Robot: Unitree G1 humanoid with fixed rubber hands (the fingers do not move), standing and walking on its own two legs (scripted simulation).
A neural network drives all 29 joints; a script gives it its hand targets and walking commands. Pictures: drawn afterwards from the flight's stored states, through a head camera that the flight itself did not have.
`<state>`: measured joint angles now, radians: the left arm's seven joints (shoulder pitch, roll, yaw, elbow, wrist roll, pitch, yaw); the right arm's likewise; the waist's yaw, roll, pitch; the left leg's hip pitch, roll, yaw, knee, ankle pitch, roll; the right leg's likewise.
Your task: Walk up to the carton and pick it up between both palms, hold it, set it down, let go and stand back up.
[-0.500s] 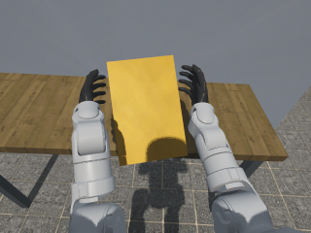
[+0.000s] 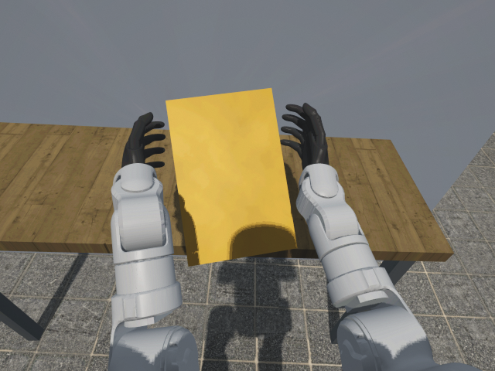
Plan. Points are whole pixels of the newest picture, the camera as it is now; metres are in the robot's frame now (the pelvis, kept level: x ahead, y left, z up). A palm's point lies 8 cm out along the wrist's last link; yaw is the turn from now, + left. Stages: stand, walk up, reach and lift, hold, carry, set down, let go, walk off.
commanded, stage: hold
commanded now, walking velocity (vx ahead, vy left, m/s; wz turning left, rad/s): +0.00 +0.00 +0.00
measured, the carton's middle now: (230, 178) +0.41 -0.01 +0.08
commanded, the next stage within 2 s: none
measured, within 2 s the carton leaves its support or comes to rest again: neither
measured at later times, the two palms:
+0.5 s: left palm (138, 167) +0.35 +0.13 +0.17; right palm (312, 160) +0.35 -0.13 +0.17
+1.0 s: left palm (139, 165) +0.35 +0.13 +0.18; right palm (313, 159) +0.35 -0.13 +0.17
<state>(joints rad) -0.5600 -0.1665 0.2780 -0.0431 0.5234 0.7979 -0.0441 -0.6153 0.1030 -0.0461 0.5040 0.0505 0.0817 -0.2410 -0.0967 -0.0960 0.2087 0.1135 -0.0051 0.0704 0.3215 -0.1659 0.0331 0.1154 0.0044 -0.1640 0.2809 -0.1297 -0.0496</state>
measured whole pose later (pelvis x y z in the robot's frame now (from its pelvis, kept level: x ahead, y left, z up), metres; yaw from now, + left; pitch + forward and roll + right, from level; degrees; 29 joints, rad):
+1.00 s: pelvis +0.01 +0.01 +0.00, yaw +0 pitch -16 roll -1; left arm -0.53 -0.17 0.25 -0.08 0.52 0.80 -0.04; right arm -0.59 0.08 -0.03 0.48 0.07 0.08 -0.25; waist -0.11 -0.08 0.22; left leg 0.12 -0.01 0.08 0.33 -0.18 0.04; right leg 0.13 0.00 -0.16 0.28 -0.13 -0.04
